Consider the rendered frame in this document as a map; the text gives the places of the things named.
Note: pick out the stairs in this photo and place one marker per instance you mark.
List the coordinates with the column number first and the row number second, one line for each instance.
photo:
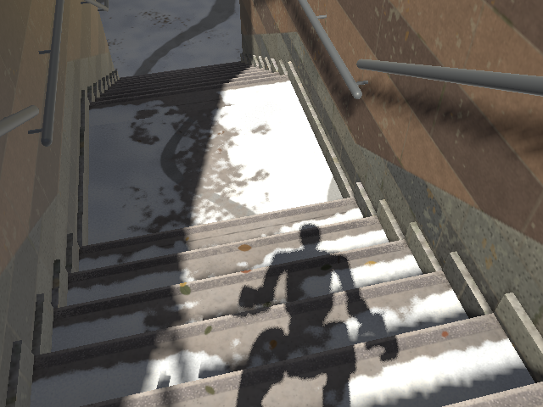
column 304, row 307
column 166, row 81

